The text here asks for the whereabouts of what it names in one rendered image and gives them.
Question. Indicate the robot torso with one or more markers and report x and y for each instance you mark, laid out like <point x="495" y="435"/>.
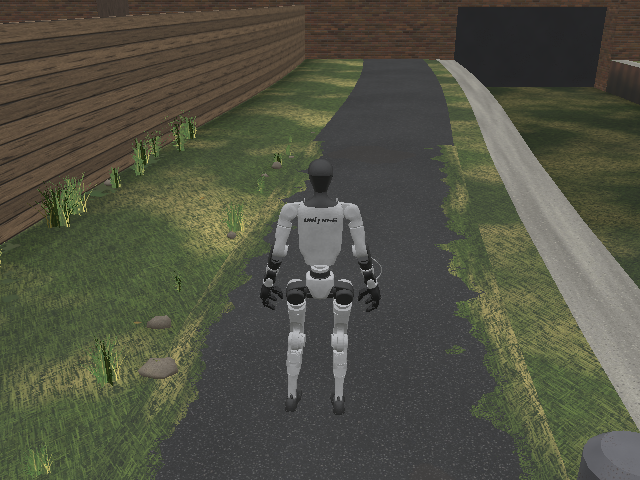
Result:
<point x="320" y="239"/>

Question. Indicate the right robot hand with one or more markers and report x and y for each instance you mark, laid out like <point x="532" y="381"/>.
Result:
<point x="375" y="297"/>

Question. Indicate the right robot forearm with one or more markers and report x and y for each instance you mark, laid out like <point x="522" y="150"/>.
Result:
<point x="367" y="269"/>

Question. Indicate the right robot upper arm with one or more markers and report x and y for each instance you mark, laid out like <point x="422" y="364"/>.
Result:
<point x="352" y="213"/>

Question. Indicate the left robot forearm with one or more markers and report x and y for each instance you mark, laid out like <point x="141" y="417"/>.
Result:
<point x="272" y="268"/>

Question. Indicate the robot left foot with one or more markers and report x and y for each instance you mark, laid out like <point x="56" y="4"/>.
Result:
<point x="291" y="404"/>

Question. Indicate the left robot upper arm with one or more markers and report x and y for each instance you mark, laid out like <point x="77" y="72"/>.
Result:
<point x="288" y="212"/>

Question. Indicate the left robot hand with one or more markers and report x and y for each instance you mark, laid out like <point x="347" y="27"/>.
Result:
<point x="266" y="293"/>

